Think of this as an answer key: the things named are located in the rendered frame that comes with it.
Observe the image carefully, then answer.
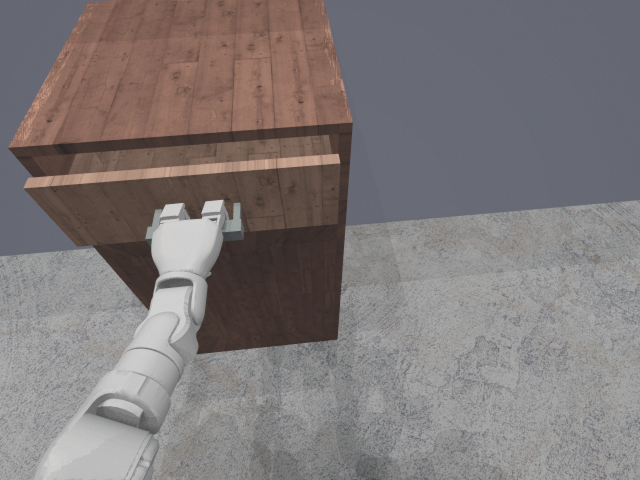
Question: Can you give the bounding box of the handle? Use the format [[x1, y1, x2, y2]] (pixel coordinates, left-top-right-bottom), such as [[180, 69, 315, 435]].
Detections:
[[145, 203, 244, 247]]

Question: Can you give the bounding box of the left robot upper arm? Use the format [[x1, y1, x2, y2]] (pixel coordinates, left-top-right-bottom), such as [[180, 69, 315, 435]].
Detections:
[[41, 413, 160, 480]]

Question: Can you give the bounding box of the cabinet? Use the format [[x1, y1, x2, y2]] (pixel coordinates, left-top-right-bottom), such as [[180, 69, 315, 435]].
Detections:
[[8, 0, 353, 354]]

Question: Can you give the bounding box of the drawer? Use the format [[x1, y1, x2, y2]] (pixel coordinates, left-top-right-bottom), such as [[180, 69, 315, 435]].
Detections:
[[23, 135, 340, 247]]

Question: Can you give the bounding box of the left robot forearm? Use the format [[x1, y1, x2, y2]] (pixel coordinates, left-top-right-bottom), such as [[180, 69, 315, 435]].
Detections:
[[33, 271, 208, 480]]

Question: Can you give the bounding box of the robot left hand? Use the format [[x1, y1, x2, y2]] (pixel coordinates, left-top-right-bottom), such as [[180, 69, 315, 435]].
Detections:
[[151, 200, 229, 280]]

